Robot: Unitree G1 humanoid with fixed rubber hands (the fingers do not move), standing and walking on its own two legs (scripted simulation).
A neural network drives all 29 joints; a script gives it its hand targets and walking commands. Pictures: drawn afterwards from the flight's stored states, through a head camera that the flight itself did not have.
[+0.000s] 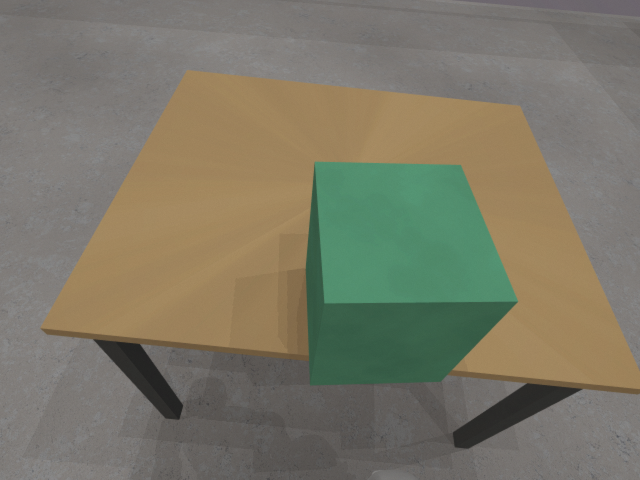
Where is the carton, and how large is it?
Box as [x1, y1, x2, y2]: [306, 162, 517, 384]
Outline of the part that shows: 315,162 306,258 310,384 440,381 517,301 461,166 442,164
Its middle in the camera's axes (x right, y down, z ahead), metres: +0.09 +0.06 +0.55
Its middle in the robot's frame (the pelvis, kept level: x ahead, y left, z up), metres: +0.38 -0.09 +0.00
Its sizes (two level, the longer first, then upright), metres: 0.210 0.200 0.250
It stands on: a table, 0.66 m high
